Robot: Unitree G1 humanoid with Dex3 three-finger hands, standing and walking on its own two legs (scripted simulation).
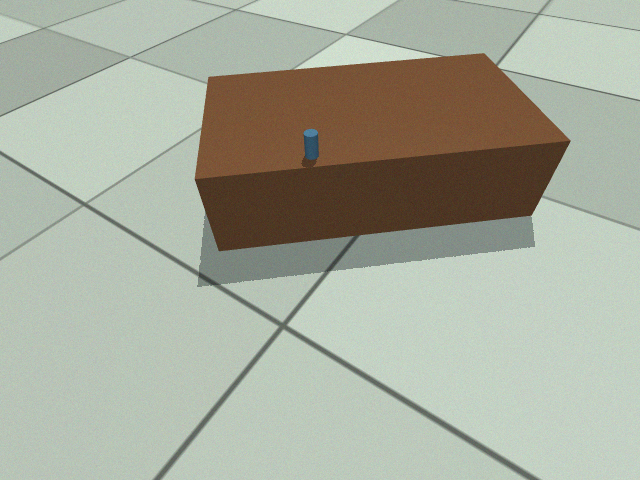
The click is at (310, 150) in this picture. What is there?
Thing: squat round
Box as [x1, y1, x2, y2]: [304, 129, 318, 159]
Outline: 307,129 304,131 305,156 309,159 313,159 318,156 317,131 314,129
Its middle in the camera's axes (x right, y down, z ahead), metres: -0.03 -0.35 +1.41
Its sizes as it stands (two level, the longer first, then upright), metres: 0.051 0.051 0.097
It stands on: a support 0.39 m high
